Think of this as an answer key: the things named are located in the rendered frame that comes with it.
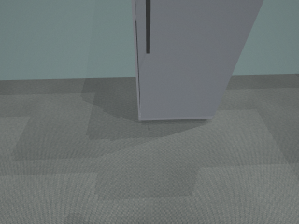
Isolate fridge door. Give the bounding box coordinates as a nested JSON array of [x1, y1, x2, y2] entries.
[[135, 0, 264, 119]]

